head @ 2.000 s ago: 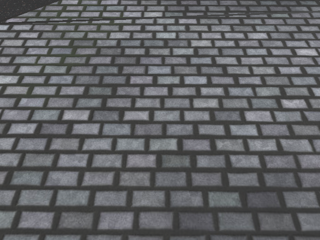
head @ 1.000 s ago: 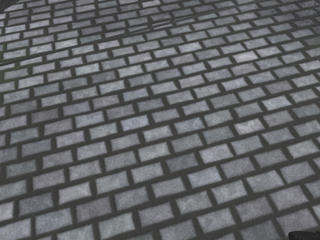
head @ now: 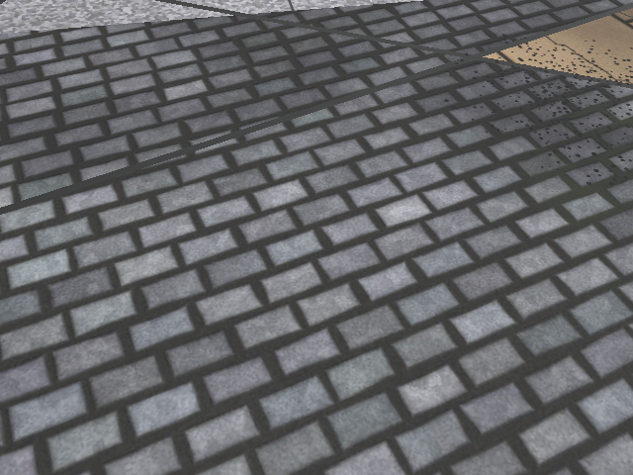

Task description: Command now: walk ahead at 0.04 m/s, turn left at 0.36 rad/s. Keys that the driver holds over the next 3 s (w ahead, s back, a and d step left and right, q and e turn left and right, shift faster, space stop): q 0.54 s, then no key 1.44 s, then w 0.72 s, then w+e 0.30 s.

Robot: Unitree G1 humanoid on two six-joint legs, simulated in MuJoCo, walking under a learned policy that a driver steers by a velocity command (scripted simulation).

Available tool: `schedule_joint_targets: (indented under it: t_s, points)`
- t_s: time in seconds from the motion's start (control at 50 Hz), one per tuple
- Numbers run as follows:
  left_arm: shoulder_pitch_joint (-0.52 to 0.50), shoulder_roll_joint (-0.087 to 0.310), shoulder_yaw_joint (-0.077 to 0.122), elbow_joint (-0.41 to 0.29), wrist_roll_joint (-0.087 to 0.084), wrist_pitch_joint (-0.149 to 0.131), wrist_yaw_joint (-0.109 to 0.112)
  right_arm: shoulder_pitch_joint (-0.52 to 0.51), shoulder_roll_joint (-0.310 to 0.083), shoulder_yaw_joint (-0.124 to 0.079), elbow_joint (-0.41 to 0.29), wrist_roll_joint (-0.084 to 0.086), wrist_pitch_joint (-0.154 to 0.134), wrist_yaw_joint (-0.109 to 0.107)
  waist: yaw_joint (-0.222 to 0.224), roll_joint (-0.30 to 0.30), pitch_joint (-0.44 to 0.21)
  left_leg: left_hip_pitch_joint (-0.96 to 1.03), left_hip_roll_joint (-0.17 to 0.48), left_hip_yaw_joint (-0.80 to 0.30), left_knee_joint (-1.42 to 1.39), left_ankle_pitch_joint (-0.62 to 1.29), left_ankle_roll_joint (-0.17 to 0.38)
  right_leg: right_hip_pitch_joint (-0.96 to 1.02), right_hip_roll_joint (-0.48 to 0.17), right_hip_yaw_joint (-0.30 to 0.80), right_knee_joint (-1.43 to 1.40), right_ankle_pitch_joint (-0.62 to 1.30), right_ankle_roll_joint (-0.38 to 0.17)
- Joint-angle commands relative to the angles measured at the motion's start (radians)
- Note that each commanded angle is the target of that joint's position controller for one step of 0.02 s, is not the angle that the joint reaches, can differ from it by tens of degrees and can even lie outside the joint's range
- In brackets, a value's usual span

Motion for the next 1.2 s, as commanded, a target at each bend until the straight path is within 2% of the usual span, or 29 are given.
schedule_joint_targets:
  t_s: [0.02,0.1,0.14,0.16,0.18,0.2,0.22,0.24,0.26,0.28,0.32,0.4,0.52,0.58,0.6,0.62,0.64,0.66,0.68,0.72,0.76,0.84,0.9,0.96,1.0,1.02,1.04,1.08,1.2]
  points:
    - [-0.048,0.090,0.036,-0.075,0.001,-0.006,0.017,-0.017,-0.198,-0.054,-0.074,0.001,-0.024,-0.006,0.008,0.253,0.027,-0.011,0.185,-0.321,-0.289,0.134,0.192,-0.045,0.037,0.016,0.097,-0.069,0.010]
    - [-0.024,0.088,0.040,-0.081,-0.011,-0.022,-0.004,-0.038,-0.195,-0.068,-0.101,0.024,-0.042,-0.016,0.013,0.207,-0.077,0.182,0.215,-0.386,-0.198,0.495,0.219,-0.108,0.025,0.115,0.125,-0.220,-0.005]
    - [0.037,0.095,0.044,-0.059,-0.019,-0.032,-0.014,-0.104,-0.199,-0.074,-0.124,0.045,-0.020,-0.025,0.056,0.173,-0.117,0.149,0.151,-0.335,-0.149,0.476,0.163,0.053,0.022,0.101,-0.098,-0.006,-0.002]
    - [0.071,0.124,0.054,-0.047,-0.014,-0.029,-0.017,-0.110,-0.177,-0.069,-0.138,0.045,-0.008,-0.028,0.058,0.135,-0.143,0.075,0.106,-0.297,-0.101,0.368,0.123,0.185,-0.026,0.117,-0.163,0.122,-0.008]
    - [0.097,0.195,0.071,-0.051,0.001,-0.020,-0.012,-0.086,-0.113,-0.052,-0.152,0.028,-0.002,-0.024,0.038,-0.060,-0.162,-0.083,0.001,-0.192,0.097,0.132,0.066,0.324,-0.199,0.279,-0.197,0.295,-0.063]
    - [0.068,0.239,0.076,-0.059,0.022,-0.009,-0.016,-0.036,-0.097,-0.051,-0.171,0.024,-0.002,-0.020,0.011,-0.303,-0.126,-0.267,-0.116,-0.060,0.252,-0.318,0.013,0.316,-0.398,0.499,-0.242,0.447,-0.222]
    - [0.061,0.189,0.060,-0.081,0.023,-0.014,-0.014,-0.020,-0.179,-0.075,-0.155,0.014,-0.007,-0.014,0.022,-0.207,-0.115,-0.289,-0.056,-0.106,0.476,-0.362,-0.015,0.290,-0.448,0.521,-0.244,0.465,-0.296]
    - [0.011,0.148,0.046,-0.094,0.019,-0.020,-0.010,-0.009,-0.203,-0.090,-0.137,0.027,-0.004,-0.009,-0.002,-0.114,-0.085,-0.305,-0.046,-0.117,0.560,-0.301,-0.022,0.267,-0.397,0.425,-0.229,0.445,-0.267]
    - [-0.037,0.146,0.044,-0.107,0.010,-0.023,-0.008,0.010,-0.183,-0.091,-0.117,0.029,0.007,-0.013,-0.023,-0.070,-0.059,-0.314,-0.034,-0.105,0.574,-0.238,-0.033,0.252,-0.335,0.330,-0.225,0.388,-0.218]
    - [-0.051,0.149,0.044,-0.108,-0.001,-0.025,-0.005,-0.003,-0.168,-0.088,-0.120,0.025,0.014,-0.016,-0.015,-0.073,-0.039,-0.344,-0.023,-0.102,0.571,-0.176,-0.046,0.260,-0.317,0.287,-0.226,0.381,-0.197]
    - [-0.017,0.158,0.044,-0.091,0.003,-0.020,0.006,-0.042,-0.129,-0.074,-0.146,0.030,0.018,-0.009,0.008,-0.092,-0.037,-0.328,-0.021,-0.052,0.527,-0.110,-0.070,0.263,-0.281,0.194,-0.232,0.450,-0.197]
    - [0.021,0.193,0.055,-0.074,0.003,-0.002,0.020,-0.121,-0.097,-0.053,-0.209,0.033,0.014,0.011,0.050,-0.117,-0.070,-0.277,0.014,0.007,0.338,-0.076,-0.088,0.327,-0.302,0.125,-0.242,0.428,-0.215]
    - [-0.002,0.243,0.073,-0.076,-0.014,0.006,-0.005,-0.128,-0.123,-0.057,-0.251,0.029,0.030,0.043,0.043,-0.145,-0.070,-0.098,0.011,0.092,0.113,-0.057,-0.029,0.276,-0.344,0.058,-0.214,0.400,-0.191]
    - [0.002,0.228,0.070,-0.057,-0.041,0.006,-0.013,-0.058,-0.129,-0.069,-0.235,0.023,0.035,0.052,-0.004,-0.115,-0.075,0.091,-0.030,0.112,-0.159,0.120,0.047,0.207,-0.309,0.005,-0.083,0.308,-0.099]
    - [0.060,0.184,0.058,-0.034,-0.025,0.004,-0.021,-0.010,-0.183,-0.087,-0.224,0.021,0.034,0.039,-0.005,0.003,-0.108,0.255,0.013,0.019,-0.228,0.337,0.089,0.095,-0.252,-0.059,0.055,0.176,-0.024]
    - [0.041,0.103,0.027,-0.073,0.030,-0.001,-0.034,0.022,-0.292,-0.106,-0.242,0.008,0.029,0.017,0.014,0.312,-0.140,0.435,0.292,-0.326,-0.203,0.788,0.211,-0.197,-0.119,-0.130,0.368,-0.361,0.076]
    - [-0.023,0.143,0.040,-0.095,0.013,-0.001,-0.025,0.017,-0.265,-0.090,-0.257,-0.020,0.005,0.026,-0.040,0.234,-0.188,0.333,0.398,-0.414,-0.226,0.774,0.386,-0.262,-0.059,0.028,0.563,-0.492,0.099]
    - [-0.050,0.185,0.053,-0.092,-0.015,0.008,-0.020,-0.008,-0.229,-0.080,-0.251,-0.021,-0.016,0.034,-0.041,0.150,-0.157,0.284,0.337,-0.322,-0.250,0.670,0.368,-0.266,-0.081,0.078,0.632,-0.433,0.093]
    - [-0.041,0.182,0.056,-0.083,-0.026,0.014,-0.015,-0.062,-0.202,-0.072,-0.243,-0.012,-0.031,0.033,-0.010,0.143,-0.115,0.246,0.267,-0.245,-0.262,0.556,0.306,-0.269,-0.093,0.098,0.617,-0.353,0.082]
    - [-0.005,0.190,0.063,-0.050,-0.009,0.025,-0.001,-0.137,-0.158,-0.054,-0.243,0.004,-0.038,0.027,0.026,0.125,-0.088,0.184,0.210,-0.179,-0.277,0.495,0.247,-0.228,-0.094,0.106,0.592,-0.227,0.086]
    - [0.036,0.174,0.061,-0.031,-0.011,0.026,0.000,-0.143,-0.128,-0.039,-0.234,-0.005,-0.045,0.021,0.046,0.130,-0.107,0.158,0.187,-0.143,-0.289,0.500,0.246,-0.159,-0.083,0.108,0.567,-0.150,0.093]
    - [0.005,0.132,0.042,-0.029,-0.011,0.026,0.000,-0.140,-0.128,-0.035,-0.200,-0.005,-0.047,0.015,0.022,0.136,-0.083,0.161,0.169,-0.138,-0.306,0.343,0.239,-0.085,-0.092,0.112,0.311,-0.126,0.102]
    - [-0.005,0.139,0.038,-0.028,-0.014,0.023,-0.004,-0.129,-0.143,-0.037,-0.171,-0.008,-0.042,0.019,0.002,0.145,-0.054,0.127,0.175,-0.171,-0.312,0.235,0.251,-0.011,-0.082,0.096,0.184,-0.164,0.095]
    - [0.037,0.127,0.034,-0.002,-0.014,0.013,-0.011,-0.151,-0.117,-0.023,-0.148,0.003,-0.040,0.023,0.032,0.123,-0.039,0.094,0.155,-0.184,-0.286,0.179,0.224,0.093,-0.067,0.078,-0.013,-0.065,0.073]
    - [0.076,0.146,0.030,0.017,0.009,0.001,-0.016,-0.107,-0.086,-0.010,-0.119,0.000,-0.046,0.026,0.045,0.058,-0.064,0.039,0.100,-0.151,-0.249,0.150,0.142,0.258,-0.111,0.135,-0.161,0.211,0.041]
    - [0.076,0.210,0.040,0.017,0.007,0.000,-0.013,-0.069,-0.086,-0.012,-0.115,-0.016,-0.054,0.033,-0.003,-0.043,-0.079,0.015,0.033,-0.091,-0.205,0.101,0.101,0.292,-0.173,0.177,-0.116,0.346,0.012]
    - [0.048,0.202,0.043,0.036,-0.010,0.000,-0.018,-0.066,-0.077,-0.014,-0.110,-0.015,-0.054,0.032,-0.023,-0.126,-0.079,0.076,-0.018,-0.027,-0.215,0.077,0.069,0.192,-0.163,0.171,-0.110,0.171,-0.025]
    - [0.011,0.134,0.024,0.034,-0.001,-0.011,-0.024,-0.142,-0.103,-0.020,-0.107,-0.008,-0.044,0.024,0.014,-0.078,-0.047,0.134,-0.015,-0.023,-0.180,0.109,0.062,0.105,-0.130,0.155,-0.150,0.047,-0.001]
    - [0.035,0.130,0.014,0.084,-0.005,-0.023,-0.014,-0.113,-0.081,-0.020,-0.054,-0.003,-0.030,0.016,0.023,-0.029,-0.025,0.132,-0.006,-0.031,-0.188,0.195,0.070,0.135,-0.100,0.125,-0.134,0.098,0.022]
Next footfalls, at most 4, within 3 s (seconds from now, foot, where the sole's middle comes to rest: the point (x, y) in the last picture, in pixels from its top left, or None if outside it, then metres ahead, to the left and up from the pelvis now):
0.60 left None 0.01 0.15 -0.77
1.00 right None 0.09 -0.08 -0.77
2.66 left None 0.36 0.29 -0.77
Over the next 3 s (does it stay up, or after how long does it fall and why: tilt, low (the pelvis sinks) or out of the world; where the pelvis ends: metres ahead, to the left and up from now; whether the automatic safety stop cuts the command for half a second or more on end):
stays up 0.39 0.21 0.01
